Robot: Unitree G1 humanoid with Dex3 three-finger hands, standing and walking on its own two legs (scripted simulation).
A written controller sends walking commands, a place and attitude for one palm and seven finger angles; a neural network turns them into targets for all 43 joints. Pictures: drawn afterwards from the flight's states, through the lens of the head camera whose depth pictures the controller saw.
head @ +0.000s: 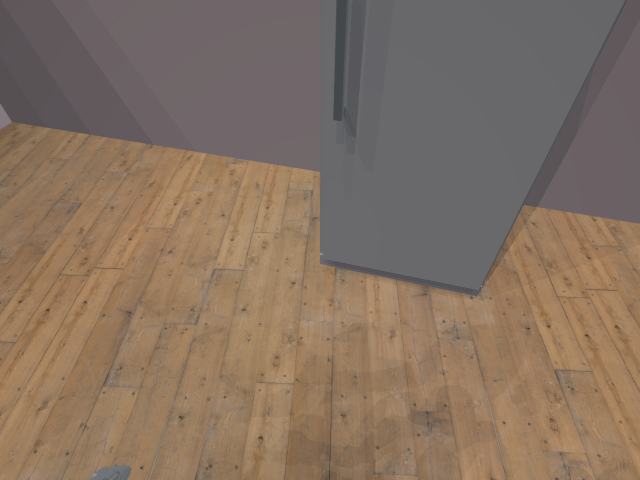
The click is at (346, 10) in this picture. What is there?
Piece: fridge door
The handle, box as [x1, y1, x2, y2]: [333, 0, 348, 120]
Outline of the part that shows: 348,0 336,1 333,119 341,120 344,107 343,93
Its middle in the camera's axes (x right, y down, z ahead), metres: +0.05 -0.49 +0.86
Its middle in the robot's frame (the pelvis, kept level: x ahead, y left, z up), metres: +0.99 +0.00 +0.19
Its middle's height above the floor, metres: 0.96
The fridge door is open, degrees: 0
